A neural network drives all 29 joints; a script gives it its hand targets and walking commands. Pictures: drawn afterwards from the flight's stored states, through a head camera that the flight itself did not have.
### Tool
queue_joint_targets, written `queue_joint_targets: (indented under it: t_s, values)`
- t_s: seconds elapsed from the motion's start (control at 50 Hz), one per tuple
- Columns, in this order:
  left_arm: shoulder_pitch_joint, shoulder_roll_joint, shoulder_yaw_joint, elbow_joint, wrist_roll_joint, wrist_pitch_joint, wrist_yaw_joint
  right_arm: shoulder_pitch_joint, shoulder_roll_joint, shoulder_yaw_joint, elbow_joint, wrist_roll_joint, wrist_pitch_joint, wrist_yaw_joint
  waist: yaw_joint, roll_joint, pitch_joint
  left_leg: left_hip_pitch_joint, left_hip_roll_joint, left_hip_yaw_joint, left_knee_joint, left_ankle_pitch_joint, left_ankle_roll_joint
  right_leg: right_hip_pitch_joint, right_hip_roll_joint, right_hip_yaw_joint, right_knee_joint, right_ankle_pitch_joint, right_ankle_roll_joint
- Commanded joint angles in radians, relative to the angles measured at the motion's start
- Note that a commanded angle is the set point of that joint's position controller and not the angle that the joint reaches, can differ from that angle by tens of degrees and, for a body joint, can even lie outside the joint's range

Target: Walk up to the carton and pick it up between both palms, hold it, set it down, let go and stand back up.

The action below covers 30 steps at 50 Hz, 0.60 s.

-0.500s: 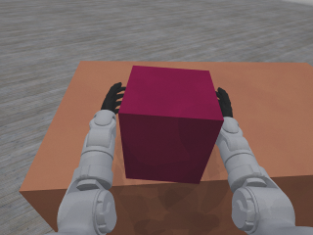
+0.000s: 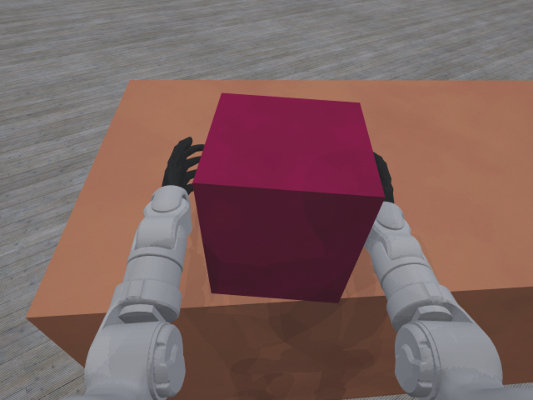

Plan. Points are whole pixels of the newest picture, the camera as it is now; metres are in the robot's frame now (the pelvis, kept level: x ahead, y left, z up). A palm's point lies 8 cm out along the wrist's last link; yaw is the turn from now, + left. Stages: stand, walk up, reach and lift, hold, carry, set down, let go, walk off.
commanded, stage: set down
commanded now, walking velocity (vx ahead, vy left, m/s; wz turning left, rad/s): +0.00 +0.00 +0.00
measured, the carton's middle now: (282, 202) +0.39 -0.03 +0.10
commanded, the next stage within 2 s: none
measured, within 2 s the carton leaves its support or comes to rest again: neither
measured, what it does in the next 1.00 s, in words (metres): shifts its weight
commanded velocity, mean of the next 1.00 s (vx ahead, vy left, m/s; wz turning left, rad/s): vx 0.00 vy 0.00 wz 0.00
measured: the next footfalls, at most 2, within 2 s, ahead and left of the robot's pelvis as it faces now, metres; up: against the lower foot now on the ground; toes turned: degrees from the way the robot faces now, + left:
none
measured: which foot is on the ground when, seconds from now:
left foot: down 0.00-1.00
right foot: down 0.00-1.00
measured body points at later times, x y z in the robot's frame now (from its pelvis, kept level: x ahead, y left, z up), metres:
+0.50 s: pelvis -0.02 -0.01 +0.00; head -0.01 +0.00 +0.45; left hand +0.36 +0.17 +0.09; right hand +0.33 -0.21 +0.09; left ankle -0.01 +0.10 -0.75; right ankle -0.02 -0.13 -0.75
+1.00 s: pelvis -0.06 -0.01 +0.00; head -0.09 -0.01 +0.45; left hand +0.29 +0.18 +0.10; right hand +0.25 -0.23 +0.11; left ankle -0.01 +0.10 -0.75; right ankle -0.02 -0.13 -0.75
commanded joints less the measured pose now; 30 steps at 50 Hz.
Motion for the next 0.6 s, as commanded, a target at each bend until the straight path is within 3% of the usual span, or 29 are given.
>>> queue_joint_targets:
  t_s: [0.0,0.1,0.24,0.38,0.46,0.58]
  values:
    - [-0.511,0.193,-0.17,-0.164,-0.088,-0.014,0.042,-0.413,-0.228,0.114,-0.272,0.137,-0.011,-0.043,-0.021,0.149,-0.507,0.202,0.033,0.063,0.075,0.629,-0.131,-0.156,0.071,-0.062,0.024,0.391,-0.004]
    - [-0.452,0.239,-0.142,-0.233,-0.111,-0.007,0.029,-0.378,-0.246,0.139,-0.347,0.145,-0.007,-0.053,-0.01,0.115,-0.633,0.209,0.025,0.06,0.106,0.697,-0.122,-0.11,0.074,-0.054,0.063,0.519,0.007]
    - [-0.229,0.236,-0.141,-0.425,-0.125,0.034,-0.008,-0.19,-0.281,0.183,-0.409,0.175,0.005,-0.05,-0.043,0.095,-0.573,0.283,0.026,0.026,0.104,0.825,-0.104,-0.095,0.081,-0.051,0.089,0.655,0.018]
    - [-0.081,0.262,-0.132,-0.613,-0.125,0.061,-0.049,-0.054,-0.277,0.237,-0.624,0.226,0.009,-0.053,-0.03,0.048,-0.537,0.179,-0.012,0.054,0.046,0.685,-0.076,0.079,0.066,-0.033,0.098,0.739,0.026]
    - [-0.032,0.273,-0.133,-0.665,-0.149,0.054,-0.058,0.005,-0.269,0.239,-0.725,0.231,0.041,-0.047,-0.013,0.04,-0.499,0.132,-0.02,0.063,0.006,0.524,-0.057,0.066,0.063,-0.03,0.079,0.598,0.019]
    - [-0.033,0.295,-0.163,-0.659,-0.205,0.049,-0.044,0.04,-0.241,0.206,-0.791,0.204,0.117,-0.026,0.013,0.053,-0.406,0.056,-0.006,0.059,-0.063,0.226,-0.036,-0.06,0.059,-0.027,0.04,0.206,-0.004]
